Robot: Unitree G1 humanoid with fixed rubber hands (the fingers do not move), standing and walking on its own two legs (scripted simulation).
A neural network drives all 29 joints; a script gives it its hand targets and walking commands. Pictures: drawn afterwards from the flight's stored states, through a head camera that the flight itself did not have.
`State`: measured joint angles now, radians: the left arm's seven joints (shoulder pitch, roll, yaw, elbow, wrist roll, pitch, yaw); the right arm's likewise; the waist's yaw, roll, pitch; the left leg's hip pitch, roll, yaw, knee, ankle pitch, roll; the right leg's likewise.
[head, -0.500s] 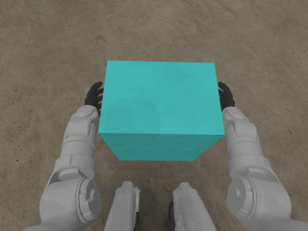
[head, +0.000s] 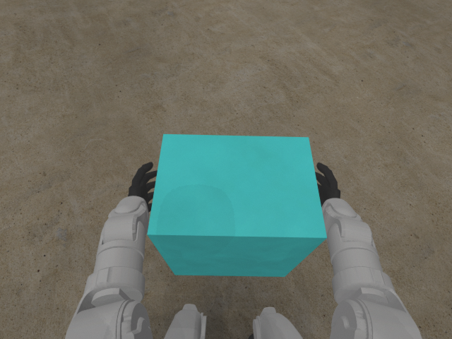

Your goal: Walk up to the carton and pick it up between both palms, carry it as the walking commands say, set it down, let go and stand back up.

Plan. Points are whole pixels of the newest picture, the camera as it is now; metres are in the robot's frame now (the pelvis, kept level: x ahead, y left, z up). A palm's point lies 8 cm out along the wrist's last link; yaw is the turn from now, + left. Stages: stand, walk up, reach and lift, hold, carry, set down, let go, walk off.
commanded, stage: reach and lift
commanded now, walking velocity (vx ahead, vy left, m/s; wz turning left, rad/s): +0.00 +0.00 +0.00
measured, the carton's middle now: (232, 215) +0.38 +0.01 -0.08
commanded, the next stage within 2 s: none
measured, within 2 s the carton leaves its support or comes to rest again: neither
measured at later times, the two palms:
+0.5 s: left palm (125, 197) +0.35 +0.18 +0.05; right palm (345, 198) +0.35 -0.17 +0.06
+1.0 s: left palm (103, 190) +0.33 +0.19 +0.12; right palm (362, 189) +0.34 -0.16 +0.12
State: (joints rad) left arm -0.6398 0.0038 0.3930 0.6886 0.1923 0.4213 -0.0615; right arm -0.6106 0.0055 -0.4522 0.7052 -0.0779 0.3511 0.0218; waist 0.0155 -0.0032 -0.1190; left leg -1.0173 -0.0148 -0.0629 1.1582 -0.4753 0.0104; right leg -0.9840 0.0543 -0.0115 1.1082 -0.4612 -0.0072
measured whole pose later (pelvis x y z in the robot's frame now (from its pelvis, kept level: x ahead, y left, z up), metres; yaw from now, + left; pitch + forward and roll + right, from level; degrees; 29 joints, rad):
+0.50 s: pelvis +0.01 +0.00 +0.05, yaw +1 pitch +7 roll -2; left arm -0.55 -0.03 0.39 0.65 0.19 0.47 -0.07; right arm -0.50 0.03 -0.43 0.65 -0.08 0.41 0.02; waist 0.02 0.00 -0.04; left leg -0.61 -0.02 -0.07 0.87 -0.38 0.01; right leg -0.57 0.05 -0.01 0.82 -0.37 -0.01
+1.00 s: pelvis +0.01 +0.00 +0.08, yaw +2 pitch -4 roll -2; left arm -0.47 -0.03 0.35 0.55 0.19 0.61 -0.08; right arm -0.42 0.04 -0.37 0.54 -0.09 0.56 0.01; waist 0.01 0.00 -0.01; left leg -0.28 -0.02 -0.08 0.66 -0.31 0.01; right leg -0.23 0.04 -0.01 0.60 -0.29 -0.01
